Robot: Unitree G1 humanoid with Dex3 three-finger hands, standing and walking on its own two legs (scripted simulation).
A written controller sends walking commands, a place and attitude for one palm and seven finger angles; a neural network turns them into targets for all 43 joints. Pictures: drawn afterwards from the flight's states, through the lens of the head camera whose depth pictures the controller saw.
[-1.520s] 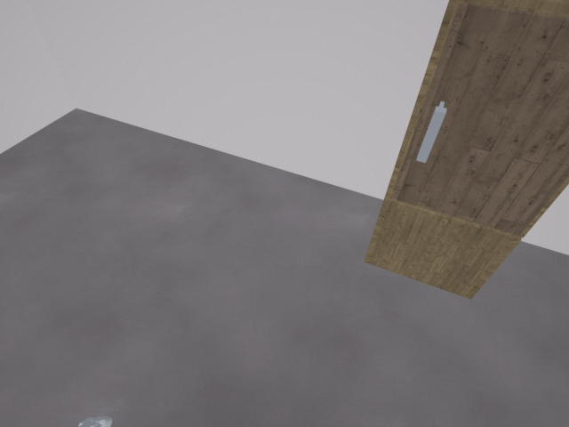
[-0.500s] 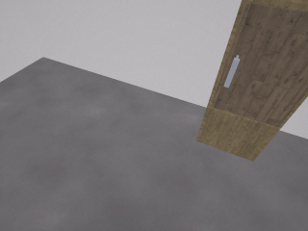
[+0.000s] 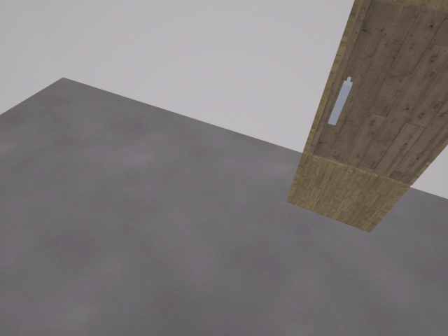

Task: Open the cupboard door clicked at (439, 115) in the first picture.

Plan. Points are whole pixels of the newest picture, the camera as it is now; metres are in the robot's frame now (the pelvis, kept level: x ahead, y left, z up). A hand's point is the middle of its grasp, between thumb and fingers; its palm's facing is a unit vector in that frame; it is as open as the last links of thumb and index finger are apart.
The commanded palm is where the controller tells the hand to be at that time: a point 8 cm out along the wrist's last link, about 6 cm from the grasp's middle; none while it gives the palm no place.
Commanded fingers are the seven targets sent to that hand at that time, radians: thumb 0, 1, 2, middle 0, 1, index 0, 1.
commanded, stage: turn to face it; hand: left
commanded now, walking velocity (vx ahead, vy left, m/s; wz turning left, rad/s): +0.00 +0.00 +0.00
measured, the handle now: (340, 100) +0.87 -0.34 -0.06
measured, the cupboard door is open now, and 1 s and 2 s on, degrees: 0 0 0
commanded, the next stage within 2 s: take the last steps up to it in 0.84 s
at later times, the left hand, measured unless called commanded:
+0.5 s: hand out of the picture +0.06 +0.17 -0.18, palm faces -0.11 -0.96 -0.25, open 7.4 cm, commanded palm none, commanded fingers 0.00 0.90 0.90 -0.20 -0.30 -0.20 -0.30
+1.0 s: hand out of the picture +0.08 +0.22 -0.18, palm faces -0.25 -0.94 -0.21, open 7.4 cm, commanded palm none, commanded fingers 0.00 0.90 0.90 -0.20 -0.30 -0.20 -0.30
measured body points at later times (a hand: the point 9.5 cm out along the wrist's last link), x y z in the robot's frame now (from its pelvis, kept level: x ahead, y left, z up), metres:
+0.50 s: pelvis -0.02 -0.02 -0.02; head +0.01 -0.03 +0.43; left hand +0.07 +0.22 -0.16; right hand +0.02 -0.27 -0.18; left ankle -0.02 +0.12 -0.71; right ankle +0.00 -0.12 -0.75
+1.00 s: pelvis -0.04 +0.04 -0.01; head -0.01 +0.06 +0.44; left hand +0.09 +0.27 -0.16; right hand -0.07 -0.20 -0.14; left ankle -0.03 +0.14 -0.75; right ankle -0.09 -0.09 -0.68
